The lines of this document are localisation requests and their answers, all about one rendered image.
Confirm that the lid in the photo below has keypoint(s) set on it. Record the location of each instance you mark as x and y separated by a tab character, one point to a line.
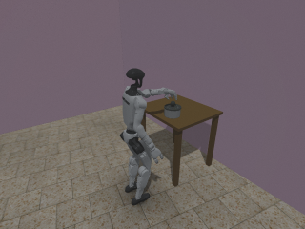
169	107

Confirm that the table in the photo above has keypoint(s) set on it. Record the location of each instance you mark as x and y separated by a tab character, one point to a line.
191	114

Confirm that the right robot forearm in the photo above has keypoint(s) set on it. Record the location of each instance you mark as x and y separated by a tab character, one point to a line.
143	135

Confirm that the robot right thigh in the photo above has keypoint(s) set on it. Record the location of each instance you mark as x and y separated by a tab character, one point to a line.
144	154

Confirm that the left robot upper arm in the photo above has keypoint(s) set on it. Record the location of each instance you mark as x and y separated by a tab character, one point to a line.
145	93

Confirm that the robot torso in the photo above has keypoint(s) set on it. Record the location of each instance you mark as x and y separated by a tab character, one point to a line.
128	111

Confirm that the left robot hand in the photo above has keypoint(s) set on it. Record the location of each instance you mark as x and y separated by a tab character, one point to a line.
172	93

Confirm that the pot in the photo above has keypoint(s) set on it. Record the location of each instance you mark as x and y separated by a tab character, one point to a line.
172	114

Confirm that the right robot upper arm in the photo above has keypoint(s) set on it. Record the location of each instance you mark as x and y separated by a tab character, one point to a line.
140	105

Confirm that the left robot forearm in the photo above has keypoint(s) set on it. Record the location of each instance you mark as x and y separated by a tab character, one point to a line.
160	91

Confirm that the right robot hand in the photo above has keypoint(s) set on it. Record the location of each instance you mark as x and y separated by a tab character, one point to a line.
155	154

